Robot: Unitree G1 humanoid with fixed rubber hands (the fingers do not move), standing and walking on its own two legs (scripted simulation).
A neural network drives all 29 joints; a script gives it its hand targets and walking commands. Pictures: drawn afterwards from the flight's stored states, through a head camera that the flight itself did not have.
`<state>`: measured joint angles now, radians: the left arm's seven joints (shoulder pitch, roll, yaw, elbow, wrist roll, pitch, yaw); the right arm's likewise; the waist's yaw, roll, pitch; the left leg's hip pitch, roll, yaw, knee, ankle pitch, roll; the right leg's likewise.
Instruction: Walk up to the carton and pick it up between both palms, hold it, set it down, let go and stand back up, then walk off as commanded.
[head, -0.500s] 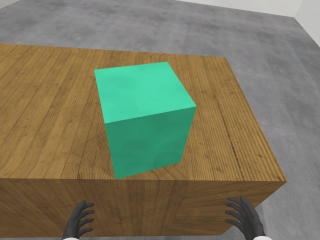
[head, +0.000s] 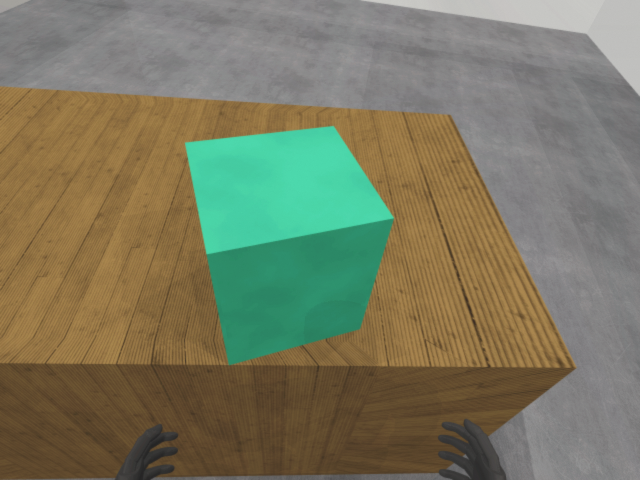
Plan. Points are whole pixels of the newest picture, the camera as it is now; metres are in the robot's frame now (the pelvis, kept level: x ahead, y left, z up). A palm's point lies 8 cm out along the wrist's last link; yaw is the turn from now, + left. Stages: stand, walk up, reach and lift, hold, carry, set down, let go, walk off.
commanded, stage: set down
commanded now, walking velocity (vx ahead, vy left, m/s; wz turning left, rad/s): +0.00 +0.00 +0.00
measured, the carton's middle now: (281, 245) +0.44 +0.06 +0.05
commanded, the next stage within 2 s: let go in 0.18 s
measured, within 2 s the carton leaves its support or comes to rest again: neither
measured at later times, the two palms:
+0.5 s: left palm out of the picture +0.15 +0.22 -0.09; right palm out of the picture +0.15 -0.22 -0.08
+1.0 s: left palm out of the picture +0.11 +0.26 -0.11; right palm out of the picture +0.13 -0.28 -0.08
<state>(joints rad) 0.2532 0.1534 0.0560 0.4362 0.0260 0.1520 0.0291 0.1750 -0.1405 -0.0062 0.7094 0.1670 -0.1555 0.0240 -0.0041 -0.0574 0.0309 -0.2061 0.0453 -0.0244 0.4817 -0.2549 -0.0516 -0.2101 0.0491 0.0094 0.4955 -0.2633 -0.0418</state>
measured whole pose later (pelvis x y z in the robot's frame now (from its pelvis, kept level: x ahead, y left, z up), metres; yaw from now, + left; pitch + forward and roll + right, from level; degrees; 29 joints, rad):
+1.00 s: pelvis +0.01 +0.00 +0.00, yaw +0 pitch -1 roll +0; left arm 0.25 0.28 0.06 0.71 0.03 -0.02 0.00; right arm 0.17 -0.31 -0.01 0.82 0.12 -0.07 0.01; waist 0.02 -0.06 0.03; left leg -0.20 0.05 -0.02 0.48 -0.27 -0.05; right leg -0.21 0.05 0.01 0.50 -0.28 -0.04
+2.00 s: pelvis +0.00 +0.00 +0.00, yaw +0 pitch -2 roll +0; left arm 0.25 0.29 0.06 0.90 0.03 -0.04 0.00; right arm 0.17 -0.31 -0.01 0.98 0.12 -0.03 0.01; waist 0.00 -0.02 0.03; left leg -0.18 0.05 -0.02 0.48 -0.27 -0.05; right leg -0.19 0.05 0.01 0.50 -0.27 -0.04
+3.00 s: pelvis -0.04 +0.04 -0.01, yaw -1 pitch -4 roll -2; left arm 0.25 0.32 0.06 0.91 0.03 0.05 0.02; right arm 0.18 -0.34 -0.01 0.87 0.12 0.03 0.00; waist -0.05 -0.04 0.09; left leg -0.27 0.02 -0.01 0.67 -0.32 0.03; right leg -0.34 0.06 0.02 0.88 -0.52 -0.01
